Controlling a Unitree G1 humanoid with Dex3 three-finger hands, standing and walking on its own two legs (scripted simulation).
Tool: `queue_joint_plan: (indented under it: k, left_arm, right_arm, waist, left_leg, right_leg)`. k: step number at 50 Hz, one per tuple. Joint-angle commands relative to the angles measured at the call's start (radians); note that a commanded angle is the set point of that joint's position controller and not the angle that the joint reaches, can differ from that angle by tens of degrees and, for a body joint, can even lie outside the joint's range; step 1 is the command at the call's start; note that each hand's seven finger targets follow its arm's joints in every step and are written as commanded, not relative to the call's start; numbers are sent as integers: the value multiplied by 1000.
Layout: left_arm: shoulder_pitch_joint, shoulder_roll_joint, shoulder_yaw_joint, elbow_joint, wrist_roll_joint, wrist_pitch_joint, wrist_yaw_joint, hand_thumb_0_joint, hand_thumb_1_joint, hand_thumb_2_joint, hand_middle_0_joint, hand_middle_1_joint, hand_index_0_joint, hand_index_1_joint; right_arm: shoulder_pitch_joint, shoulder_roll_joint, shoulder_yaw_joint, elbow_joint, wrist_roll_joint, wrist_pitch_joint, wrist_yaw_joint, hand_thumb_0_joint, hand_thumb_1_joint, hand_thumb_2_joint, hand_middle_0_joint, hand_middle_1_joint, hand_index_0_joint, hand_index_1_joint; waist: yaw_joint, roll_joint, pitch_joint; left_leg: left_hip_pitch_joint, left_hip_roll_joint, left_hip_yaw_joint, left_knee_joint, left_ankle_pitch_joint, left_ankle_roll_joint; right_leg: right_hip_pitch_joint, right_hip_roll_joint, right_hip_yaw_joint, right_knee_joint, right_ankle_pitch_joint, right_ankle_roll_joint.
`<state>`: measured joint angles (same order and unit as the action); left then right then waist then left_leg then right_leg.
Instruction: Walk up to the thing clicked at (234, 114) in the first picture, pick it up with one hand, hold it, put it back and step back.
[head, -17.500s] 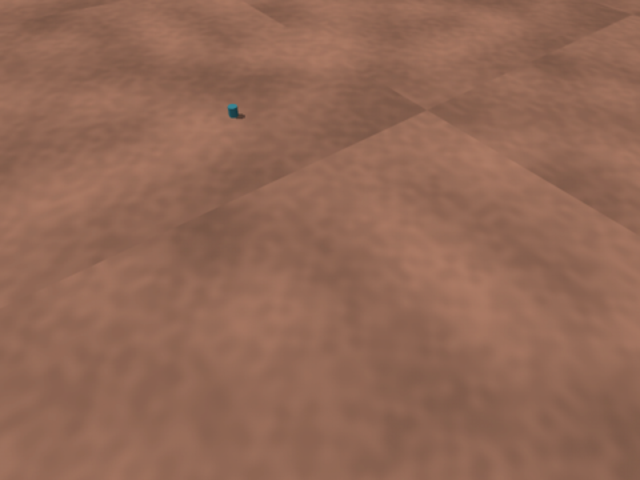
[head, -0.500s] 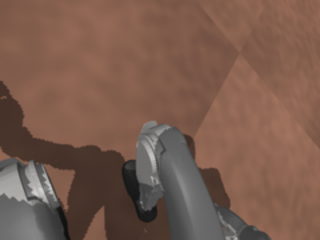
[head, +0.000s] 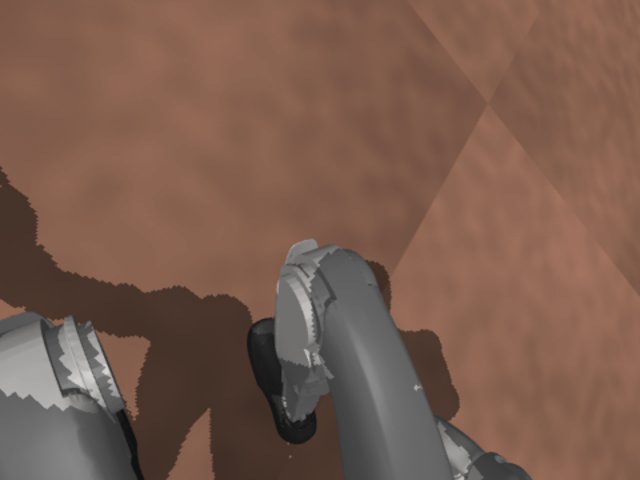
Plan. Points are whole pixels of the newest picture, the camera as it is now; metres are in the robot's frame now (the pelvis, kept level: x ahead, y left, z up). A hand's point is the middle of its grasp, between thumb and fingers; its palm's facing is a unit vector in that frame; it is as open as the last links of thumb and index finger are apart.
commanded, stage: close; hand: left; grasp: from above
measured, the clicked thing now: out of the picture +0.43 +0.34 -0.27
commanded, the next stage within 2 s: settle in 1.02 s
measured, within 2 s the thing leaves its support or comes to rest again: leaves its support in 1.32 s
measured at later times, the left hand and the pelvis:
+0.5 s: hand out of the picture +0.41 +0.35 -0.25, palm faces -0.46 -0.20 -0.86, open 11.1 cm; pelvis +0.00 +0.00 +0.00, yaw +0 degrees
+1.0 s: hand out of the picture +0.41 +0.33 -0.25, palm faces -0.40 -0.15 -0.90, open 7.2 cm; pelvis -0.01 +0.00 +0.01, yaw +0 degrees
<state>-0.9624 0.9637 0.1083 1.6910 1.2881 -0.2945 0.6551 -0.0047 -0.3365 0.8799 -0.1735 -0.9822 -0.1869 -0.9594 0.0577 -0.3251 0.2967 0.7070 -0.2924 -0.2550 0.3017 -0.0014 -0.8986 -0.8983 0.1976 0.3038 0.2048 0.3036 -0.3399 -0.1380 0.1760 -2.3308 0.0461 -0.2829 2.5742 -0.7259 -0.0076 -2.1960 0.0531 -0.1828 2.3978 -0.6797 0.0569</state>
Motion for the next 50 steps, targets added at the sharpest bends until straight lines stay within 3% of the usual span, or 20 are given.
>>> queue_joint_plan:
  k: [1,5,6,9,10,12,13,16,18,21,23,26,28,31,33,36,40,43,45,50]
  left_arm:
    - [-238,199,-16,-53,5,34,102,0,-208,825,-232,-964,-267,-927]
    - [-269,196,-30,-57,-10,98,127,0,-147,733,-273,-918,-321,-868]
    - [-285,192,-22,-62,-33,109,121,0,-144,718,-273,-909,-324,-855]
    - [-296,233,23,-31,-53,138,106,0,-147,755,-300,-880,-331,-847]
    - [-289,205,-3,-8,-67,148,87,0,-138,772,-307,-893,-336,-862]
    - [-271,283,52,7,-71,158,53,0,-129,728,-323,-866,-353,-833]
    - [-263,299,71,9,-78,158,31,0,-131,699,-326,-836,-355,-805]
    - [-247,278,66,-44,-95,139,-27,0,-120,701,-350,-823,-372,-800]
    - [-258,277,46,-77,-98,109,-56,0,-96,671,-348,-839,-383,-803]
    - [-239,295,48,-144,-92,68,-76,0,-1,686,-408,-856,-448,-814]
    - [-218,269,29,-122,-87,38,-78,0,79,678,-442,-878,-497,-821]
    - [-230,248,23,-153,-70,-2,-60,0,165,670,-479,-882,-544,-813]
    - [-214,270,50,-160,-50,-18,-29,0,242,667,-516,-898,-594,-818]
    - [-208,205,10,-84,-14,-22,16,0,336,615,-550,-913,-651,-808]
    - [-216,207,0,-68,3,-9,49,0,384,578,-574,-902,-685,-787]
    - [-245,202,-14,-65,10,25,92,0,436,482,-602,-865,-730,-732]
    - [-276,206,-17,-90,-9,72,129,0,480,446,-655,-821,-778,-694]
    - [-303,195,-25,-77,-34,105,128,0,537,476,-725,-806,-835,-693]
    - [-308,257,17,-75,-35,125,117,0,561,458,-754,-769,-860,-660]
    - [-310,310,77,-49,-48,135,57,0,608,482,-821,-737,-909,-646]
  right_arm:
    - [173,-357,-109,13,9,-13,-14,0,-888,-897,200,300,200,300]
    - [183,-359,-122,15,16,-34,-12,0,-890,-897,200,300,200,300]
    - [179,-363,-124,4,18,-43,-9,0,-890,-897,200,300,200,300]
    - [188,-375,-125,-12,35,-58,-6,0,-891,-898,200,299,200,299]
    - [172,-366,-122,-13,37,-60,-8,0,-892,-898,200,299,200,299]
    - [197,-374,-125,4,42,-60,-14,0,-894,-900,200,299,200,299]
    - [210,-358,-109,-3,44,-58,-13,0,-895,-900,200,299,200,299]
    - [205,-357,-119,7,37,-55,-15,0,-895,-901,200,299,199,299]
    - [189,-344,-98,-5,36,-48,-15,0,-895,-901,200,299,199,299]
    - [208,-352,-107,3,33,-24,-22,0,-895,-902,200,299,199,299]
    - [196,-343,-99,2,27,-10,-25,0,-893,-901,200,299,199,299]
    - [201,-342,-97,6,20,8,-26,0,-889,-898,200,299,199,299]
    - [202,-341,-101,13,20,16,-30,0,-888,-896,200,299,200,299]
    - [188,-348,-105,8,7,15,-28,0,-888,-896,200,299,200,299]
    - [182,-352,-108,10,6,12,-31,0,-888,-895,200,299,200,299]
    - [186,-357,-118,15,10,-2,-36,0,-889,-895,200,300,200,300]
    - [173,-363,-129,23,16,-30,-31,0,-892,-896,200,299,200,299]
    - [171,-359,-128,19,23,-42,-24,0,-896,-898,200,299,200,299]
    - [170,-373,-128,-6,31,-53,-19,0,-896,-898,200,299,200,299]
    - [200,-373,-123,9,35,-61,-12,0,-898,-900,200,299,199,299]
  waist:
    - [-70,479,-575]
    - [-79,453,-570]
    - [-82,452,-580]
    - [-71,471,-616]
    - [-80,468,-600]
    - [-73,470,-593]
    - [-62,460,-595]
    - [-46,549,-639]
    - [-61,540,-650]
    - [-43,572,-694]
    - [-49,553,-661]
    - [-49,550,-664]
    - [-32,554,-687]
    - [-62,497,-602]
    - [-63,465,-575]
    - [-73,433,-564]
    - [-73,456,-583]
    - [-80,486,-611]
    - [-75,489,-613]
    - [-66,513,-593]
  left_leg:
    - [454,13,128,-270,183,12]
    - [431,17,118,-290,115,14]
    - [442,20,111,-294,114,11]
    - [460,25,103,-287,173,9]
    - [445,25,109,-282,159,11]
    - [421,22,120,-271,167,16]
    - [405,17,122,-264,187,19]
    - [503,17,110,-285,254,1]
    - [511,21,102,-276,267,1]
    - [539,18,110,-282,306,-2]
    - [506,19,116,-267,285,2]
    - [518,19,112,-262,286,-1]
    - [526,20,116,-262,289,3]
    - [466,15,117,-262,220,10]
    - [434,15,119,-273,178,13]
    - [431,14,118,-286,135,16]
    - [463,21,105,-304,116,7]
    - [469,26,103,-300,138,7]
    - [471,25,105,-288,158,8]
    - [461,18,115,-283,202,7]
  right_leg:
    - [293,52,-96,-225,237,-71]
    - [269,46,-87,-245,171,-69]
    - [264,42,-88,-233,174,-68]
    - [272,40,-90,-214,227,-66]
    - [282,42,-81,-221,220,-67]
    - [297,40,-76,-229,226,-64]
    - [300,36,-78,-225,235,-63]
    - [300,32,-87,-193,268,-73]
    - [330,36,-97,-189,285,-71]
    - [373,38,-97,-196,317,-72]
    - [366,42,-100,-201,307,-72]
    - [346,43,-111,-196,305,-74]
    - [351,48,-107,-201,316,-71]
    - [302,49,-115,-211,267,-69]
    - [295,55,-104,-229,229,-69]
    - [280,53,-97,-252,187,-69]
    - [262,44,-99,-243,170,-68]
    - [272,44,-89,-233,199,-69]
    - [277,35,-86,-217,221,-67]
    - [285,30,-84,-207,243,-70]
